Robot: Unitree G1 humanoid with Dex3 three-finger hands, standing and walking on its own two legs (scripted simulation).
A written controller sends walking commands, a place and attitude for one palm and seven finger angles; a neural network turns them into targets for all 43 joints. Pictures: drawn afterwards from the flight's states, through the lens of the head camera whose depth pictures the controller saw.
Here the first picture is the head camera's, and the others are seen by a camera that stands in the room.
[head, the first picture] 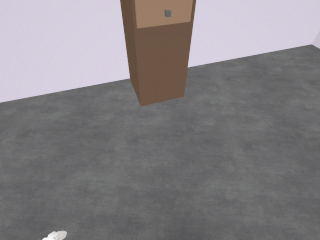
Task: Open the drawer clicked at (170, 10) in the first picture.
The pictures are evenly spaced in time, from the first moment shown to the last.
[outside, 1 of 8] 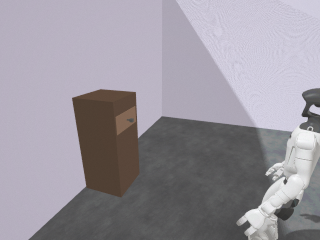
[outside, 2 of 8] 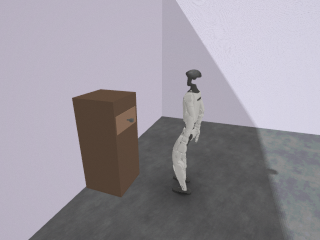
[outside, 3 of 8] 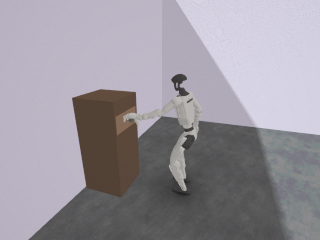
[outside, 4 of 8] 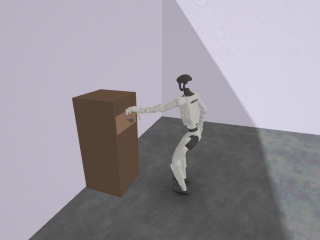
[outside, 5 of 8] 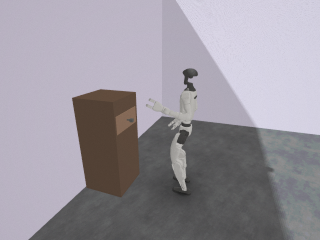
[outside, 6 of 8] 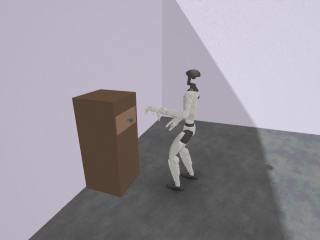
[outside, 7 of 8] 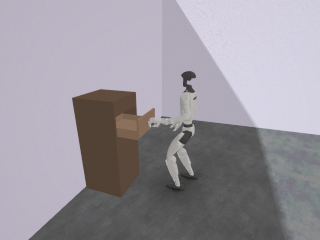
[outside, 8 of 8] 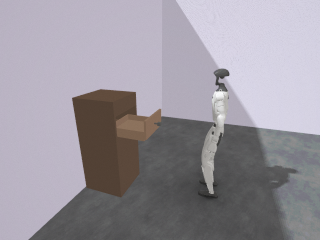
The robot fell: no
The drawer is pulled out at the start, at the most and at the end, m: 0.00 0.30 0.30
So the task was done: yes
